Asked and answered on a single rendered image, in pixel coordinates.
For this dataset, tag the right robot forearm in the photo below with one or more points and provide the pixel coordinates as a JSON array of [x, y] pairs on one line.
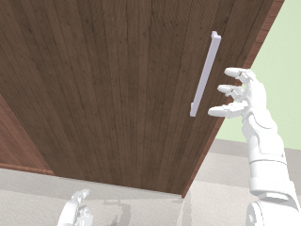
[[269, 180]]

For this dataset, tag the handle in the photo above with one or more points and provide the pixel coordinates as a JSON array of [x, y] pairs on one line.
[[205, 72]]

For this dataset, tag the robot right upper arm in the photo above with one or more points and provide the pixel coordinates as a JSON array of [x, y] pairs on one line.
[[271, 214]]

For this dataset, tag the right robot hand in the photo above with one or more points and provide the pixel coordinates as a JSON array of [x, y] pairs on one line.
[[254, 94]]

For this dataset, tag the left robot hand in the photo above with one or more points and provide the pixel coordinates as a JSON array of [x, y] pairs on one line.
[[73, 214]]

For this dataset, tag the wardrobe door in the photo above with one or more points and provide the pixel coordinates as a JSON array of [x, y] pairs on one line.
[[16, 147], [104, 88]]

